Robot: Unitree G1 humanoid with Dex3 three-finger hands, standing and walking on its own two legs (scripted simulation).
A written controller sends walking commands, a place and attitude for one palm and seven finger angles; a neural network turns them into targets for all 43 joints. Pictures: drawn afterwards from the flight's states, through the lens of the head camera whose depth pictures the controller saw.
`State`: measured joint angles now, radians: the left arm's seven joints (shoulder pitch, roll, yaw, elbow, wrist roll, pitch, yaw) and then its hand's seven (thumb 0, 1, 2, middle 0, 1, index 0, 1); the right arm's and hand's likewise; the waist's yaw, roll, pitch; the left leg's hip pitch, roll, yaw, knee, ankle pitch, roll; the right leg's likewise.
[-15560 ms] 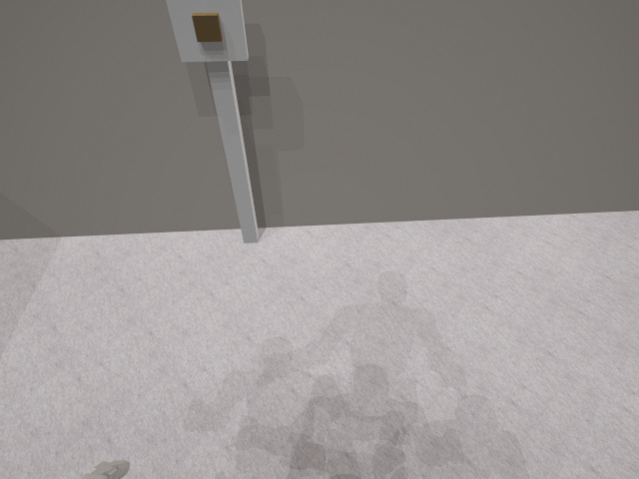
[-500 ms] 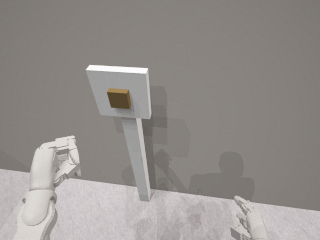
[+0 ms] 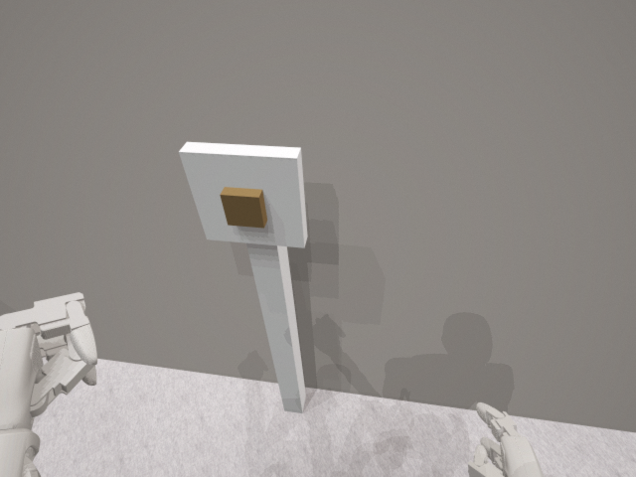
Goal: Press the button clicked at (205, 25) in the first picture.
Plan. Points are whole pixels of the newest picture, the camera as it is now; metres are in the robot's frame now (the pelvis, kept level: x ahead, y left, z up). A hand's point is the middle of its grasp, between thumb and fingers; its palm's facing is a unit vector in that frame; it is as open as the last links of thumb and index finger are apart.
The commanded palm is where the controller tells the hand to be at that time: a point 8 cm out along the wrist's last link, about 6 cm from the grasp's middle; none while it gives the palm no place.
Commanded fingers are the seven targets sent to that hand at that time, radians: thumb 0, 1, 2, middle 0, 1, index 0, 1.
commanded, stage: draw the hand back to the body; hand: left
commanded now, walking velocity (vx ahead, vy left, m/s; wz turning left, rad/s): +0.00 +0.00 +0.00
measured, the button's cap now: (245, 206) +0.48 +0.19 +0.10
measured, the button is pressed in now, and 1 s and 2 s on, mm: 0 0 0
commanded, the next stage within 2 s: step back with the hand held close in 0.20 s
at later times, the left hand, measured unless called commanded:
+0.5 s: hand (95, 353) +0.18 +0.24 +0.16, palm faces +0.38 -0.82 -0.43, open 3.1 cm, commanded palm +0.12 +0.28 +0.17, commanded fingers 0.00 0.90 0.90 -1.30 -1.50 -1.30 -1.50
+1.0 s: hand (31, 424) +0.11 +0.26 +0.15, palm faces +0.36 -0.82 -0.45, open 3.1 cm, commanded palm +0.05 +0.30 +0.17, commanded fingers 0.00 0.90 0.90 -1.30 -1.50 -1.30 -1.50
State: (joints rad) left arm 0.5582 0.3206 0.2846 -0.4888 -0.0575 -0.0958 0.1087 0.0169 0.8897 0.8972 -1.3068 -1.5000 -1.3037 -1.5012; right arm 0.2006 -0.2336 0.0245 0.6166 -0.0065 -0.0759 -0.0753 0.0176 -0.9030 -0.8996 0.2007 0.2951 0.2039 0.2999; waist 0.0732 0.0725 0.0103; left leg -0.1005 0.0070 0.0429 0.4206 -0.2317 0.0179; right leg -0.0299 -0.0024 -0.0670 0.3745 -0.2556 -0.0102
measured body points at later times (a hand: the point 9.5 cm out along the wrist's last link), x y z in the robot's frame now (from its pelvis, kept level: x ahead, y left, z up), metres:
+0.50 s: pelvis -0.01 +0.00 +0.00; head -0.01 -0.01 +0.45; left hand +0.15 +0.28 +0.18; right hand +0.18 -0.22 -0.09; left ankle +0.00 +0.11 -0.74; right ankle -0.03 -0.11 -0.74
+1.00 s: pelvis -0.07 +0.02 -0.01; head -0.06 +0.04 +0.44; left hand +0.08 +0.30 +0.18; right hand +0.10 -0.22 -0.09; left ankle +0.00 +0.11 -0.74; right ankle -0.03 -0.11 -0.74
